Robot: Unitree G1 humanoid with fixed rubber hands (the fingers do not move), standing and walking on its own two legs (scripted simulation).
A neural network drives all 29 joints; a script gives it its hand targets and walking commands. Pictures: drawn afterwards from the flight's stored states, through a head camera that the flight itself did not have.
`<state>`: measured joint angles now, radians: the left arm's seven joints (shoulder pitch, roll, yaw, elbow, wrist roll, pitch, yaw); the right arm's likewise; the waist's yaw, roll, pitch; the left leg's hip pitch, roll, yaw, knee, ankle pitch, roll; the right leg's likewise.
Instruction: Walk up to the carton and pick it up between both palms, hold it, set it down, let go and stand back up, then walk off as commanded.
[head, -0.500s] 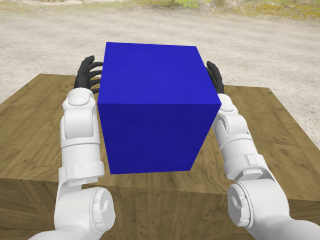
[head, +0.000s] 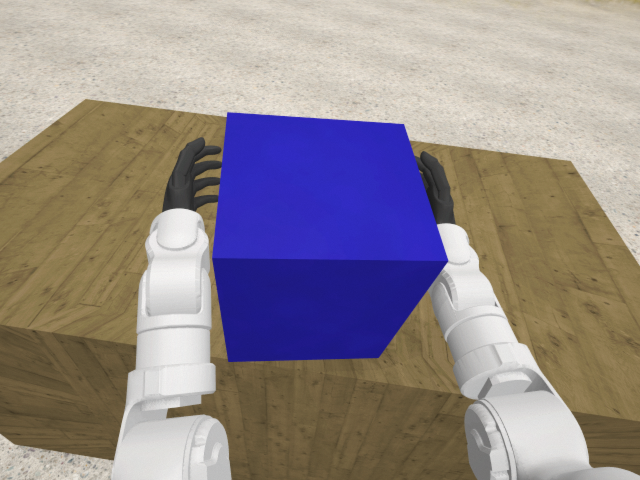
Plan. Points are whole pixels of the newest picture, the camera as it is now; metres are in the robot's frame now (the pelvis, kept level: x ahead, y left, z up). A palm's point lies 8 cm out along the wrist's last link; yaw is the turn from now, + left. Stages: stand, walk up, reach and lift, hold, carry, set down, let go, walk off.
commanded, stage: set down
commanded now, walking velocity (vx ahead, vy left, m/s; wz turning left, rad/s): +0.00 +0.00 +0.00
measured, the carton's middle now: (311, 249) +0.36 +0.00 +0.12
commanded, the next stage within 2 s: none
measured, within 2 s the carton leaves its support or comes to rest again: rests again in 1.68 s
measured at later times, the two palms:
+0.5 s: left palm (185, 218) +0.37 +0.15 +0.16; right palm (424, 221) +0.39 -0.15 +0.15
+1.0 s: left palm (198, 225) +0.39 +0.15 +0.14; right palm (423, 217) +0.41 -0.16 +0.14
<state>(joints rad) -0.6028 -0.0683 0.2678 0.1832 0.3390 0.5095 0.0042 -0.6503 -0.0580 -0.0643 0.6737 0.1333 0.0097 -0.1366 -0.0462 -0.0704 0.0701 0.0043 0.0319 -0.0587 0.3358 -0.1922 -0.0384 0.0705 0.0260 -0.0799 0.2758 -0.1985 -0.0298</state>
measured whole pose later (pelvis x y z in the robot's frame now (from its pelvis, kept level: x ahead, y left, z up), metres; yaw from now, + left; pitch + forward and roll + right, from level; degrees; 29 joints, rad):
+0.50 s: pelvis +0.00 -0.01 +0.00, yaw -1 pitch -5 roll +0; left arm -0.66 -0.08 0.32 0.37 0.34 0.43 0.03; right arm -0.73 -0.04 -0.18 0.87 0.02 -0.05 -0.08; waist 0.01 -0.05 0.04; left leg -0.06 0.04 -0.04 0.32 -0.17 -0.05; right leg -0.01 0.03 -0.07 0.30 -0.19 -0.04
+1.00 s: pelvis +0.00 -0.01 +0.00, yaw -2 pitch +1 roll +0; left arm -0.74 -0.10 0.40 0.59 0.32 0.28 0.09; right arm -0.85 -0.07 -0.34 1.06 -0.09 -0.12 0.00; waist 0.06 -0.04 -0.03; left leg -0.17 0.06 0.00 0.29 -0.14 -0.05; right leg -0.14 0.04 -0.06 0.29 -0.17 -0.05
